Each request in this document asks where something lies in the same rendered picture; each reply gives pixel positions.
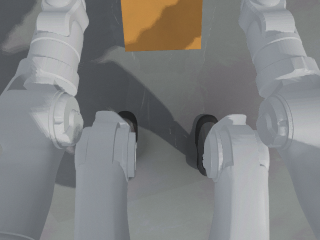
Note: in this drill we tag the robot right shin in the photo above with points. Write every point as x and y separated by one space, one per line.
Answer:
240 119

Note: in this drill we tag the left robot upper arm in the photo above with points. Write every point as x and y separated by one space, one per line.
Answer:
36 127

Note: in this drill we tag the carton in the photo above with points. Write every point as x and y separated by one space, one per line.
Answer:
159 25

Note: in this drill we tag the robot left foot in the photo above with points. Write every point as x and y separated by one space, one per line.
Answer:
130 118

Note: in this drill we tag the robot left forearm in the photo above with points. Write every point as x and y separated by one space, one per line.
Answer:
55 49

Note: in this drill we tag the robot right forearm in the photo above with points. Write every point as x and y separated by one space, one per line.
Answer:
276 48

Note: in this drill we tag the right robot upper arm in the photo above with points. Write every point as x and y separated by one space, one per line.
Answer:
290 123

